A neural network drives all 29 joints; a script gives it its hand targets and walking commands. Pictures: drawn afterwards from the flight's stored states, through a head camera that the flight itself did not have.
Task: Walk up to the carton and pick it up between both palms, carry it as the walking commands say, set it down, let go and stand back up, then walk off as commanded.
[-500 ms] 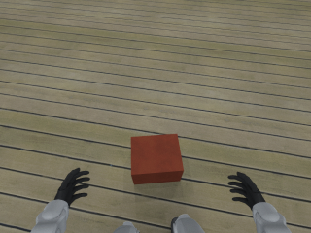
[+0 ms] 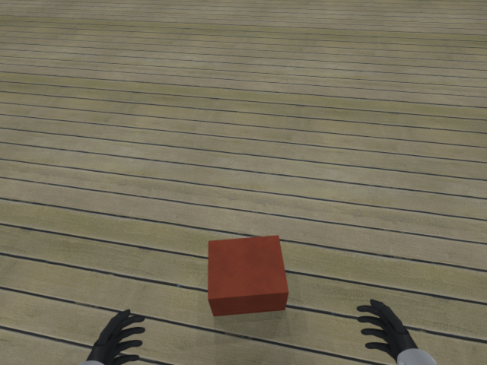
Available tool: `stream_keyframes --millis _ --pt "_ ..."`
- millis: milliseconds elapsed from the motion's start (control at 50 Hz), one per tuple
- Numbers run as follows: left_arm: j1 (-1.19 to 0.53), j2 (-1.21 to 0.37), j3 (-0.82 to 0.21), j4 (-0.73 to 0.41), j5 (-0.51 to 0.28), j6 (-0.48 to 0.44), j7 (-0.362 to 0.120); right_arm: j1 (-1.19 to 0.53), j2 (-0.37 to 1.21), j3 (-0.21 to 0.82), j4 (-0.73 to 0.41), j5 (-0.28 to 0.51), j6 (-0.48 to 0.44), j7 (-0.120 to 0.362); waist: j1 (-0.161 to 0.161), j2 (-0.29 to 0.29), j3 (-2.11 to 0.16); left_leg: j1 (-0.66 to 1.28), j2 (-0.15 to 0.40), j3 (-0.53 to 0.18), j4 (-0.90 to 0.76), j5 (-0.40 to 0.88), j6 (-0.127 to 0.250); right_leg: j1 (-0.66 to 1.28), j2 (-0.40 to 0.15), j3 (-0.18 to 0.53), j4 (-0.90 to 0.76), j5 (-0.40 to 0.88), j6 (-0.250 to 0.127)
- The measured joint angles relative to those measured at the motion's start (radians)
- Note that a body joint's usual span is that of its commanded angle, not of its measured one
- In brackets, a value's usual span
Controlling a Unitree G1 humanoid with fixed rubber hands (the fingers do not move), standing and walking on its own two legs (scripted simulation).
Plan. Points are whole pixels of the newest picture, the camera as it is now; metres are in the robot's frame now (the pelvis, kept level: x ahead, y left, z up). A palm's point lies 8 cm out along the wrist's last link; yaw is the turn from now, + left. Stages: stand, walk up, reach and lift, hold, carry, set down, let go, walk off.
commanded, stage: let go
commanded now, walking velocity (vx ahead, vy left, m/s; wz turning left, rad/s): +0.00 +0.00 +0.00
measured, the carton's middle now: (246, 275) +0.57 +0.00 -0.67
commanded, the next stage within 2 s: stand in 0.04 s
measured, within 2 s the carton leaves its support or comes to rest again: neither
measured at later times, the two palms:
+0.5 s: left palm (80, 364) +0.17 +0.28 -0.09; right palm out of the picture +0.12 -0.27 -0.09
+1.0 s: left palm (83, 339) +0.21 +0.28 -0.08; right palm (401, 329) +0.20 -0.27 -0.08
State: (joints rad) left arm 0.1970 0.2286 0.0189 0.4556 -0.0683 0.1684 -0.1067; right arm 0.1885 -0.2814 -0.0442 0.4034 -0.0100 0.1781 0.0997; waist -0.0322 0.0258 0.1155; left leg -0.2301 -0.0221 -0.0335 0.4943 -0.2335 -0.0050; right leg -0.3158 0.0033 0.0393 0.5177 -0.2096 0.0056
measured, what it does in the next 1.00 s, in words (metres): shifts its weight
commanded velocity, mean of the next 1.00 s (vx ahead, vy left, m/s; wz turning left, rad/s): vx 0.00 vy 0.00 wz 0.00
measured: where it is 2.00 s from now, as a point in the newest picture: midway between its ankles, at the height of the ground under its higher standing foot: outside the picture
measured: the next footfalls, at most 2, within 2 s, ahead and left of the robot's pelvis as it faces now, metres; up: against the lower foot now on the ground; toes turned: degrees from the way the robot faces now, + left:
none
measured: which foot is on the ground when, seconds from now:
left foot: down 0.00-1.00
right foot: down 0.00-1.00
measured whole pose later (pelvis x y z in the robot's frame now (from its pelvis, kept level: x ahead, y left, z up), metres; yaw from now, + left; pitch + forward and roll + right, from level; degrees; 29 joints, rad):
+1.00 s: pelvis +0.08 +0.01 -0.01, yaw +1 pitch +0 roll +0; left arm 0.29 0.30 0.05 0.58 -0.02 0.02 -0.01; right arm 0.31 -0.28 -0.07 0.58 -0.06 -0.02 -0.01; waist -0.03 0.01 -0.08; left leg -0.22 -0.03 0.02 0.62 -0.39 0.03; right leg -0.34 0.01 0.00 0.61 -0.26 -0.01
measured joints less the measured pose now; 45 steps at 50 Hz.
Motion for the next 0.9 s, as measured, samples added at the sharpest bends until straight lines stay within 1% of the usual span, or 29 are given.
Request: stream_keyframes --millis 60,120,160,220,240,280,320,360,380,420,440,460,500,600,660,760,900 --pt "0.0 0.0 -0.001 0.0 0.0 0.004 -0.001 0.0 0.0 0.0 0.0 0.0 0.005 0.0 0.0 -0.002 0.01 0.011 0.0 0.0 -0.002 -0.002 0.0 0.014 0.0 0.0 -0.008 0.0 0.0" --pt "0.011 0.002 0.0 0.02 0.007 -0.028 0.021 0.029 0.0 0.0 0.031 -0.012 -0.054 -0.024 0.0 -0.005 -0.023 0.012 0.0 0.0 0.007 -0.01 -0.009 0.015 0.0 0.0 0.0 -0.008 0.001" --pt "0.027 0.013 0.0 0.036 0.017 -0.048 0.035 0.064 0.0 -0.001 0.056 -0.029 -0.076 -0.035 0.0 -0.009 -0.058 0.013 0.0 0.001 0.032 -0.069 -0.009 0.014 0.0 0.0 0.027 -0.056 0.002" --pt "0.075 0.034 0.006 0.04 0.036 -0.079 0.044 0.117 0.0 -0.007 0.072 -0.047 -0.086 -0.052 0.0 -0.01 -0.108 0.013 0.0 0.004 0.083 -0.146 -0.012 0.002 0.0 0.0 0.104 -0.162 0.003" --pt "0.095 0.041 0.011 0.04 0.04 -0.09 0.048 0.126 0.0 -0.007 0.076 -0.049 -0.088 -0.058 0.0 -0.011 -0.118 0.013 0.0 0.006 0.105 -0.173 -0.012 0.002 0.0 0.0 0.123 -0.172 0.003" --pt "0.129 0.054 0.016 0.045 0.046 -0.106 0.055 0.134 0.0 -0.012 0.083 -0.05 -0.094 -0.064 0.0 -0.011 -0.13 0.004 0.0 0.009 0.16 -0.237 -0.012 0.001 0.001 0.0 0.146 -0.166 0.001" --pt "0.148 0.063 0.016 0.054 0.049 -0.109 0.062 0.139 0.0 -0.021 0.086 -0.05 -0.107 -0.066 0.001 -0.013 -0.13 -0.017 -0.004 0.018 0.255 -0.239 -0.012 0.001 0.004 -0.001 0.149 -0.126 -0.011" --pt "0.152 0.068 0.016 0.059 0.052 -0.109 0.068 0.161 0.0 -0.027 0.09 -0.05 -0.123 -0.066 0.0 -0.015 -0.135 -0.019 -0.006 0.035 0.312 -0.221 -0.002 -0.002 0.006 -0.008 0.143 -0.095 -0.015" --pt "0.147 0.069 0.016 0.059 0.052 -0.109 0.071 0.182 0.0 -0.031 0.094 -0.05 -0.131 -0.066 0.0 -0.014 -0.142 -0.019 -0.006 0.039 0.309 -0.22 0.005 -0.007 0.008 -0.02 0.14 -0.089 -0.016" --pt "0.126 0.069 0.016 0.059 0.052 -0.114 0.075 0.227 -0.001 -0.036 0.102 -0.05 -0.144 -0.067 -0.001 -0.008 -0.15 -0.003 -0.004 0.029 0.211 -0.235 0.026 -0.028 0.014 -0.05 0.151 -0.088 -0.016" --pt "0.117 0.07 0.022 0.06 0.052 -0.115 0.076 0.232 -0.001 -0.033 0.119 -0.05 -0.146 -0.068 0.0 -0.017 -0.138 -0.002 -0.006 0.028 0.2 -0.185 0.038 -0.031 0.014 -0.053 0.166 -0.087 -0.016" --pt "0.119 0.07 0.028 0.069 0.052 -0.115 0.078 0.232 -0.001 -0.031 0.14 -0.05 -0.148 -0.068 0.0 -0.03 -0.137 -0.001 -0.01 0.036 0.207 -0.167 0.046 -0.031 0.011 -0.046 0.174 -0.088 -0.016" --pt "0.13 0.07 0.029 0.09 0.052 -0.116 0.078 0.237 -0.001 -0.031 0.16 -0.051 -0.152 -0.071 0.0 -0.043 -0.152 -0.001 -0.009 0.049 0.207 -0.17 0.052 -0.031 0.008 -0.042 0.165 -0.088 -0.016" --pt "0.132 0.07 0.029 0.107 0.052 -0.136 0.078 0.23 -0.001 -0.03 0.164 -0.051 -0.178 -0.077 0.0 -0.046 -0.172 -0.001 -0.007 0.051 0.174 -0.18 0.053 -0.029 0.007 -0.042 0.12 -0.056 -0.011" --pt "0.131 0.07 0.029 0.108 0.052 -0.147 0.079 0.203 -0.001 -0.031 0.164 -0.051 -0.188 -0.08 0.0 -0.034 -0.172 0.0 -0.007 0.049 0.146 -0.174 0.051 -0.029 0.007 -0.042 0.095 -0.057 -0.005" --pt "0.114 0.07 0.029 0.108 0.052 -0.15 0.084 0.159 -0.001 -0.031 0.165 -0.051 -0.195 -0.09 0.0 -0.018 -0.172 0.0 -0.007 0.049 0.133 -0.174 0.047 -0.028 0.008 -0.042 0.084 -0.062 -0.004" --pt "0.099 0.07 0.029 0.112 0.052 -0.15 0.092 0.13 -0.001 -0.031 0.165 -0.046 -0.195 -0.103 0.0 -0.017 -0.186 0.0 -0.007 0.05 0.133 -0.157 0.03 -0.028 0.007 -0.042 0.085 -0.054 -0.018"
